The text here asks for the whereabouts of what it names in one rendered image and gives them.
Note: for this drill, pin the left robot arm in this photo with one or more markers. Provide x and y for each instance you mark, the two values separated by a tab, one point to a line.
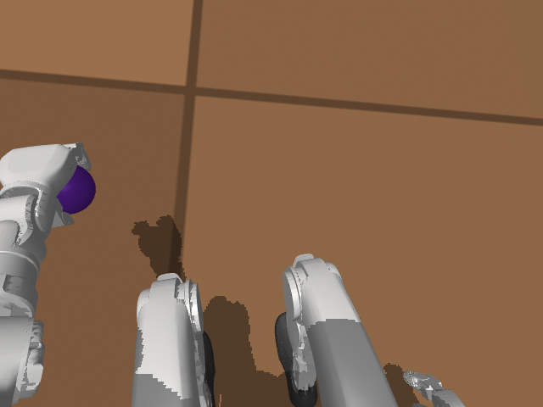
27	210

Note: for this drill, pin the right robot foot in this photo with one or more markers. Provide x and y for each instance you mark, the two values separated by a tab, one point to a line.
299	398

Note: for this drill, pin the right robot hand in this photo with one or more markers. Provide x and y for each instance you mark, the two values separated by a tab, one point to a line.
432	390

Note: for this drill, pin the ball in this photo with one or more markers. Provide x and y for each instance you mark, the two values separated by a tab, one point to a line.
78	193

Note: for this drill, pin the left robot hand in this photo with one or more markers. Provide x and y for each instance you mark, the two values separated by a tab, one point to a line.
51	165

